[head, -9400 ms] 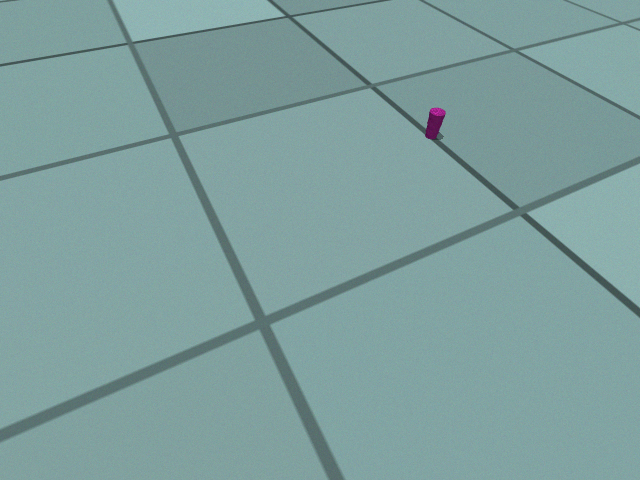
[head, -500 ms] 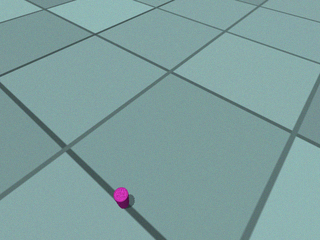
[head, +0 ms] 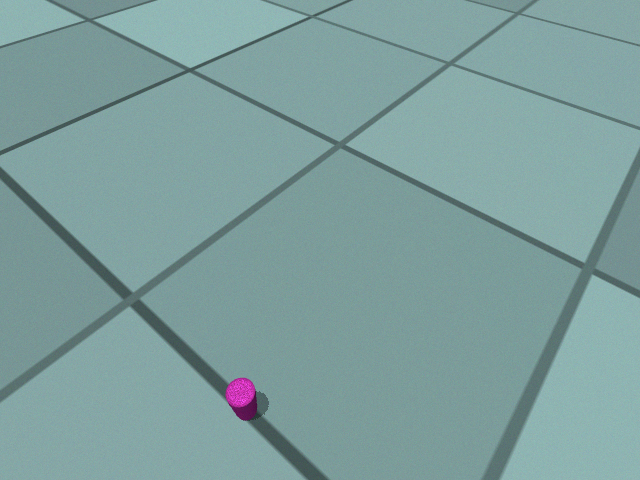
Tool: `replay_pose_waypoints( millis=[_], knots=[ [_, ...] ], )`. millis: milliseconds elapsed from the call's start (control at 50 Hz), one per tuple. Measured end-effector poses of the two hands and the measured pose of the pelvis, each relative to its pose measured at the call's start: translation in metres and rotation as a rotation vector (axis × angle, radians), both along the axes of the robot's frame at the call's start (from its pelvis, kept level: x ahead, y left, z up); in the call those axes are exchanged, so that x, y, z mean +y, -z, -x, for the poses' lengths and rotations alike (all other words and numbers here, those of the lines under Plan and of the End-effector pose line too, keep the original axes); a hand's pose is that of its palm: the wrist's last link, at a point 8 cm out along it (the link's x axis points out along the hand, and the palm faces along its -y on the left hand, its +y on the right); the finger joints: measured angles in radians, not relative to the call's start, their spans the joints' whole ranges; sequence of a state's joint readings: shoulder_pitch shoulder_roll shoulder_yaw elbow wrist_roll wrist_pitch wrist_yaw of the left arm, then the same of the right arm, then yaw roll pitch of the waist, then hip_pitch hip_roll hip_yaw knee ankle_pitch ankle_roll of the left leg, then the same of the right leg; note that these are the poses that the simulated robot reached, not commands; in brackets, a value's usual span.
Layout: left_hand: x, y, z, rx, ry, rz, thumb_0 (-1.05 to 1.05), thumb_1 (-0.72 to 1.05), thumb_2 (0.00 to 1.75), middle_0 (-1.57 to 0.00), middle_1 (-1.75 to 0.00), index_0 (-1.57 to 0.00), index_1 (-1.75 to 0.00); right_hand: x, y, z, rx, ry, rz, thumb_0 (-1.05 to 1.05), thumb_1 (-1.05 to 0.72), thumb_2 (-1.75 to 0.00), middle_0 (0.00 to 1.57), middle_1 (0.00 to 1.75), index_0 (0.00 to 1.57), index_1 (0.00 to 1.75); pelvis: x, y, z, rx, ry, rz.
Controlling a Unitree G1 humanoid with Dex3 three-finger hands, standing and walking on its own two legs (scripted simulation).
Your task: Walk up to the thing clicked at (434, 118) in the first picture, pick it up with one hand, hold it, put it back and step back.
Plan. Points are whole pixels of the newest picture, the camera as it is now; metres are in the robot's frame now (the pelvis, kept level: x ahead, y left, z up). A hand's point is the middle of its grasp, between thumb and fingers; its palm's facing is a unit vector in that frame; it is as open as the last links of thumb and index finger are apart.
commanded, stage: stand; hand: left
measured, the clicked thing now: (243, 401) +0.45 +0.22 -0.71
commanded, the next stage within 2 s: go down in 0.96 s
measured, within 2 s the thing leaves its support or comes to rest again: neither
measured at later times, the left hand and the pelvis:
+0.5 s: hand out of the picture +0.08 +0.26 -0.16, palm faces -0.01 -0.94 -0.35, open 7.4 cm; pelvis +0.01 +0.00 +0.00, yaw +0 degrees
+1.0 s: hand out of the picture +0.07 +0.26 -0.15, palm faces -0.01 -0.94 -0.35, open 7.4 cm; pelvis +0.01 +0.00 +0.00, yaw +0 degrees
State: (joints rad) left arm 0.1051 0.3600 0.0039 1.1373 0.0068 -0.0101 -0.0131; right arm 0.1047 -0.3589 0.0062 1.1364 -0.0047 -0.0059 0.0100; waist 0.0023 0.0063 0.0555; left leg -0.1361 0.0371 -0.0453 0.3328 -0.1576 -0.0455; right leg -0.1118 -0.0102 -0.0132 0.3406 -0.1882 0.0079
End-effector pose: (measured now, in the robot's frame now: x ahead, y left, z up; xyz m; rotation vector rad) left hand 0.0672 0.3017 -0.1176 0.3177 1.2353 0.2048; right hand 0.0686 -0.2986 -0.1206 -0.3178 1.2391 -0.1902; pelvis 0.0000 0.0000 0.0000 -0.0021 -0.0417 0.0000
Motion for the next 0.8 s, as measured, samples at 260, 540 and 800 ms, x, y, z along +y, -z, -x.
replay_pose_waypoints(
  millis=[260, 540, 800],
  knots=[
    [-0.001, 0.000, -0.004, 0.003, -0.002, 0.003, 0.00, 0.90, 0.89, -0.20, -0.30, -0.20, -0.30, 0.000, -0.001, -0.006, -0.002, -0.004, 0.003, 0.01, -0.90, -0.90, 0.21, 0.30, 0.20, 0.30, 0.000, 0.000, -0.004, 0.002, 0.000, 0.000],
    [-0.001, 0.000, -0.005, 0.010, -0.009, 0.000, 0.00, 0.90, 0.89, -0.20, -0.30, -0.20, -0.30, 0.000, 0.000, -0.012, -0.004, -0.006, 0.002, 0.01, -0.90, -0.90, 0.21, 0.30, 0.20, 0.30, 0.000, 0.000, -0.009, 0.002, 0.001, -0.001],
    [-0.001, -0.001, -0.007, -0.006, -0.005, -0.002, 0.00, 0.90, 0.89, -0.20, -0.30, -0.20, -0.30, 0.001, -0.001, -0.013, -0.020, -0.008, 0.001, 0.01, -0.90, -0.90, 0.21, 0.30, 0.20, 0.30, -0.001, 0.000, -0.007, -0.003, 0.000, 0.000]
  ],
)
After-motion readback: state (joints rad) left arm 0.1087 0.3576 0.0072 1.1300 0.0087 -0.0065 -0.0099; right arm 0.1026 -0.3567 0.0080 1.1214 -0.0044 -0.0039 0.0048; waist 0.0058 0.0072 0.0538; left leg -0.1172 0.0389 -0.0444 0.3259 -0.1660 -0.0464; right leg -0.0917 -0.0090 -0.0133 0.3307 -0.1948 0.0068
